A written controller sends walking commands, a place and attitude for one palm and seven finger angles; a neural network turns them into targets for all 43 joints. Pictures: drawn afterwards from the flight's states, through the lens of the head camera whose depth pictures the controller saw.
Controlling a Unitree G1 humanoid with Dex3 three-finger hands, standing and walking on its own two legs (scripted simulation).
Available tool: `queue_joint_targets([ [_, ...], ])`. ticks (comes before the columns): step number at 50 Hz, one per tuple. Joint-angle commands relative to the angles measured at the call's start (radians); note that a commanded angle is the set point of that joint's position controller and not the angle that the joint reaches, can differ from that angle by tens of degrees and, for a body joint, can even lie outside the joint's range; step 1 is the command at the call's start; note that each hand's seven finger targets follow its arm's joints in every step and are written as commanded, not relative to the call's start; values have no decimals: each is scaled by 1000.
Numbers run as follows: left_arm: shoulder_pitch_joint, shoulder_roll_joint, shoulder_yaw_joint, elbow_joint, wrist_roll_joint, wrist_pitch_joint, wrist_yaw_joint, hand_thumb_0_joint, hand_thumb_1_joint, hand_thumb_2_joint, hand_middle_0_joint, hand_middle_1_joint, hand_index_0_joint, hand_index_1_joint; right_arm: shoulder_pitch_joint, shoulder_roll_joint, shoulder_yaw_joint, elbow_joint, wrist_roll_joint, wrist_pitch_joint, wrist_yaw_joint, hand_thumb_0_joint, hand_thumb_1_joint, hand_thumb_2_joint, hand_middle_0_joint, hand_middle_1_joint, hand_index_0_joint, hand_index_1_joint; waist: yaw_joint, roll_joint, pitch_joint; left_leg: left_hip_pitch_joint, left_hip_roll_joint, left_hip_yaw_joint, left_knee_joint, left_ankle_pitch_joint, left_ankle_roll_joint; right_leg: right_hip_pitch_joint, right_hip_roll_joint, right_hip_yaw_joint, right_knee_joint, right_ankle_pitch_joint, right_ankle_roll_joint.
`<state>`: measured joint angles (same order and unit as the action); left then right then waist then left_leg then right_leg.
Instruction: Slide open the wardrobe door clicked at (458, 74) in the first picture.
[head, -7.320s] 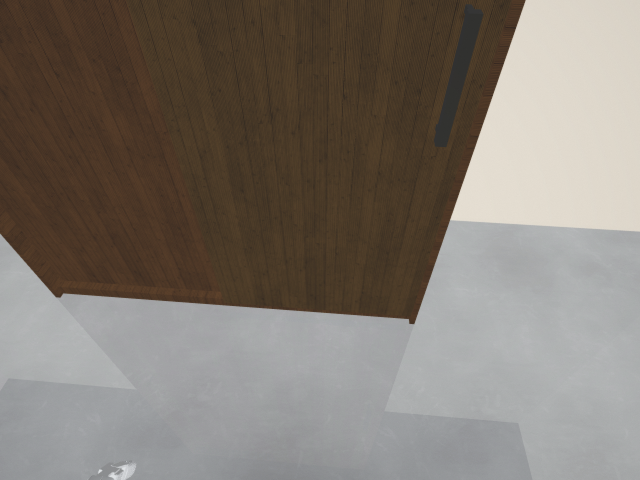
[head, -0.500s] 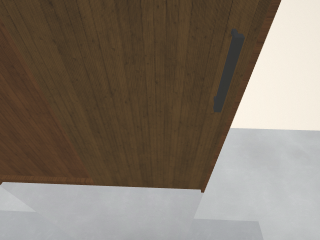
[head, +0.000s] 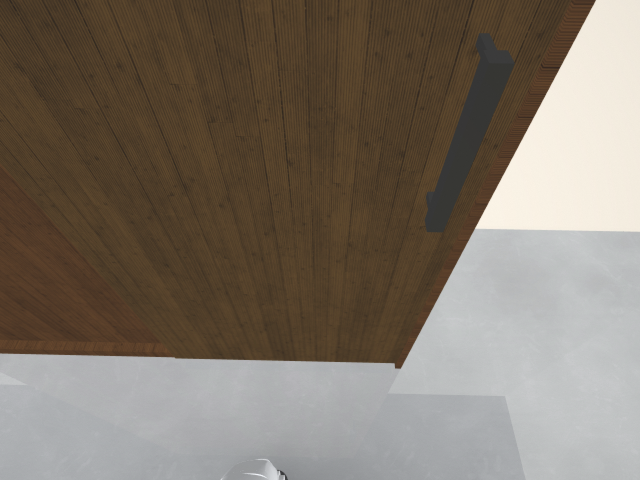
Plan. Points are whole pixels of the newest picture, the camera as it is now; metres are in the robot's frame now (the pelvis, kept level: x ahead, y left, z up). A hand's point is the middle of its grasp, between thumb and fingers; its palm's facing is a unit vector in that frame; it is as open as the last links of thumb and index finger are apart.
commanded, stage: come to a stop and stand still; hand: right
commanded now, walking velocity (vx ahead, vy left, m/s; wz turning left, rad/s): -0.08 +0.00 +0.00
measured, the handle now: (455, 148) +0.47 -0.11 +0.16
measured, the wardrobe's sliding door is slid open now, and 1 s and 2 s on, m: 0.00 0.00 0.00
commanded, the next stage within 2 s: look again from close up in 1.76 s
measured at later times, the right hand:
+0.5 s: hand out of the picture -0.01 -0.18 -0.16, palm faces -0.02 +0.98 -0.20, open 7.4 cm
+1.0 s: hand out of the picture -0.05 -0.16 -0.17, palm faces -0.02 +0.99 -0.17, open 7.4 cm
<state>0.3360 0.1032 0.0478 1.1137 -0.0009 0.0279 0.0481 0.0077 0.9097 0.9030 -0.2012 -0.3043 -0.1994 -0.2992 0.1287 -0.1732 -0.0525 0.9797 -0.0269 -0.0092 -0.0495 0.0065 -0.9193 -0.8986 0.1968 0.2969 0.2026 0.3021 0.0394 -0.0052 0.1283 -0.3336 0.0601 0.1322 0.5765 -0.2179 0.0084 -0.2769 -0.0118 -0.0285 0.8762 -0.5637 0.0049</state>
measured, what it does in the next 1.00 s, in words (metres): steps on the spot: right foot, then left foot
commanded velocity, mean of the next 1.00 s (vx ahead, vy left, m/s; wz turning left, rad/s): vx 0.01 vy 0.03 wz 0.00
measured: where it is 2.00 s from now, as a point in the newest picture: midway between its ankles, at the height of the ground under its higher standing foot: outside the picture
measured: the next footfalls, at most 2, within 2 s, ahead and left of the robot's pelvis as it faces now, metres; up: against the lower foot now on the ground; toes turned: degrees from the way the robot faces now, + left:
right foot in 0.08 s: +0.03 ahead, -0.12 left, +0.00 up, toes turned -3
left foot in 0.36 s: +0.00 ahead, +0.11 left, +0.00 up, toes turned +4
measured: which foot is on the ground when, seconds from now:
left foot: down 0.00-0.08, up 0.10-0.34, down 0.36-1.00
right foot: up 0.00-0.06, down 0.08-1.00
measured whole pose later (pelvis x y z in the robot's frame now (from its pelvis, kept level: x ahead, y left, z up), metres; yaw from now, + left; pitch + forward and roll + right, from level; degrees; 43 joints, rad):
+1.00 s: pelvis -0.04 +0.00 +0.01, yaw +2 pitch -2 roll +1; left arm 0.37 0.11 0.02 1.09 0.02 0.00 0.03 0.01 0.91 0.90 -0.20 -0.30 -0.20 -0.30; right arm 0.35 -0.13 0.01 1.07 -0.02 -0.02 -0.04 0.00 -0.90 -0.90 0.20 0.30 0.21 0.30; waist 0.03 -0.01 0.02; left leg -0.20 0.00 0.08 0.49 -0.26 0.02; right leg -0.26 -0.05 -0.07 0.53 -0.24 0.00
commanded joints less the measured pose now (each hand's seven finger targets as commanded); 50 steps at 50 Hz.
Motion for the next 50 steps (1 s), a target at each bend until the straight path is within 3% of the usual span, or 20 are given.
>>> queue_joint_targets([
  [1,168,30,11,-22,9,-9,-14,0,900,900,-200,-300,-200,-300,54,-136,-33,-40,2,23,-3,0,-900,-900,200,300,200,300,10,127,-154,13,221,-187,-113,361,137,92,-22,-58,-231,243,22],
  [2,169,47,12,-26,11,-12,-15,0,900,900,-200,-300,-200,-300,52,-126,-32,-45,7,30,3,0,-900,-900,200,300,200,300,14,120,-135,-44,182,-179,-84,227,101,144,-31,-57,-343,327,19],
  [3,152,95,20,-43,16,-19,-16,0,900,900,-200,-300,-200,-300,50,-91,-28,-60,10,40,9,0,-900,-900,200,300,200,300,9,-12,-108,-96,94,-127,-2,45,46,122,-120,65,-454,370,-14],
  [4,99,165,28,-86,26,-30,-15,0,900,900,-200,-300,-200,-300,64,-42,-18,-77,15,47,13,0,-900,-900,200,300,200,300,-4,-231,-82,-85,-15,-59,144,-184,-18,5,-297,261,-611,433,-94],
  [5,27,193,31,-110,35,-36,-9,0,900,900,-200,-300,-200,-300,19,-46,-21,-81,7,57,7,0,-900,-900,200,300,200,300,4,-257,-23,-64,-42,-113,324,-297,-26,-102,-357,335,-675,519,-149],
  [6,-21,178,20,-123,37,-42,-1,0,900,900,-200,-300,-200,-300,44,-50,-27,-69,2,58,6,0,-900,-900,200,300,200,300,-28,-197,-13,-58,-26,-182,401,-270,-22,-116,-334,291,-648,615,-164],
  [8,-84,175,11,-139,33,-48,2,0,900,900,-200,-300,-200,-300,124,-34,-18,-36,5,46,13,0,-900,-900,200,300,200,300,-60,-134,-66,-89,-25,-167,378,-229,-29,46,-281,171,-554,810,-176],
  [11,-52,198,21,-125,31,-44,2,0,900,900,-200,-300,-200,-300,110,-30,-2,-34,9,36,21,0,-900,-900,200,300,200,300,-22,-123,-128,-68,-22,-118,211,-231,-40,219,-277,121,-501,963,-173],
  [14,-42,215,25,-110,29,-34,0,0,900,900,-200,-300,-200,-300,122,-36,4,-29,8,30,26,0,-900,-900,200,300,200,300,-10,-121,-125,6,-30,-88,18,-190,-32,247,-268,122,-478,961,-157],
  [16,-49,221,27,-105,20,-31,-1,0,900,900,-200,-300,-200,-300,189,-51,3,-2,7,20,25,0,-900,-900,200,300,200,300,-29,-106,-158,124,-27,-82,-181,23,-26,229,-222,94,-418,889,-104],
  [18,-65,166,14,-110,9,-34,-6,0,900,900,-200,-300,-200,-300,211,-99,1,18,4,10,14,0,-900,-900,200,300,200,300,-23,33,-143,223,86,-199,-187,358,19,84,-126,11,-379,611,-28],
  [19,-78,140,6,-108,9,-33,-12,0,900,900,-200,-300,-200,-300,215,-107,6,22,6,4,12,0,-900,-900,200,300,200,300,-23,21,-138,215,135,-206,-171,462,40,81,-97,-13,-395,513,-11],
  [21,-96,126,-2,-92,11,-17,-12,0,900,900,-200,-300,-200,-300,197,-105,14,39,8,-5,11,0,-900,-900,200,300,200,300,-19,146,-126,149,138,-250,-218,347,62,108,-77,-25,-412,365,8],
  [25,-71,120,-15,-33,12,-26,-18,0,900,900,-200,-300,-200,-300,190,-77,30,63,12,-7,13,0,-900,-900,200,300,200,300,-19,25,-66,79,67,-203,-268,90,21,160,-109,0,-506,418,-5],
  [43,67,70,-29,48,13,-32,-15,0,900,900,-200,-300,-200,-300,287,-23,35,117,16,-13,2,0,-900,-900,200,300,200,300,-35,15,-6,79,51,-198,-316,-73,21,81,-95,-3,-542,344,-2],
  [44,6,184,-19,-73,28,-48,-31,0,900,900,-200,-300,-200,-300,242,-197,44,50,-7,-36,3,0,-900,-900,200,300,200,300,-9,6,70,43,28,-184,-240,88,35,70,-58,56,-492,469,-8],
  [45,26,152,1,-88,27,-68,-18,0,900,900,-200,-300,-200,-300,248,-113,23,47,8,-32,-1,0,-900,-900,200,300,200,300,-26,-61,-104,100,70,-178,-178,10,42,68,-104,40,-433,416,-19],
  [46,33,111,-9,-85,24,-68,-13,0,900,900,-200,-300,-200,-300,268,-85,36,47,10,-30,-2,0,-900,-900,200,300,200,300,-30,-53,-203,127,74,-195,-180,26,49,82,-94,44,-387,406,-23],
  [49,74,93,-15,-103,28,-47,-18,0,900,900,-200,-300,-200,-300,253,-74,38,22,4,-27,-1,0,-900,-900,200,300,200,300,-14,113,-131,58,101,-245,-240,-86,66,12,-59,8,-333,319,-19],
  [50,79,87,-12,-104,27,-45,-20,0,900,900,-200,-300,-200,-300,240,-73,32,18,4,-25,-3,0,-900,-900,200,300,200,300,-8,102,-83,2,100,-236,-248,-149,65,10,-59,11,-330,314,-20],
])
